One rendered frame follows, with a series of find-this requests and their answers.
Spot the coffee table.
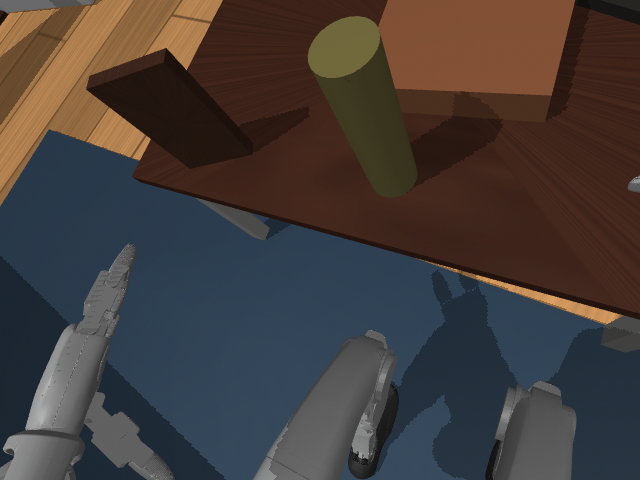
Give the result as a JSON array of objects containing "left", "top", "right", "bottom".
[{"left": 132, "top": 0, "right": 640, "bottom": 352}]

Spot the left robot hand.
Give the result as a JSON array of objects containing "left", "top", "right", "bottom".
[{"left": 25, "top": 243, "right": 175, "bottom": 480}]

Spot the left robot arm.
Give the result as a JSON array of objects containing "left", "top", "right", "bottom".
[{"left": 0, "top": 430, "right": 85, "bottom": 480}]

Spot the left robot foot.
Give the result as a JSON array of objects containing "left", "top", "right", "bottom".
[{"left": 348, "top": 384, "right": 399, "bottom": 479}]

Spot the right robot foot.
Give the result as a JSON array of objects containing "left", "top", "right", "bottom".
[{"left": 485, "top": 440, "right": 501, "bottom": 480}]

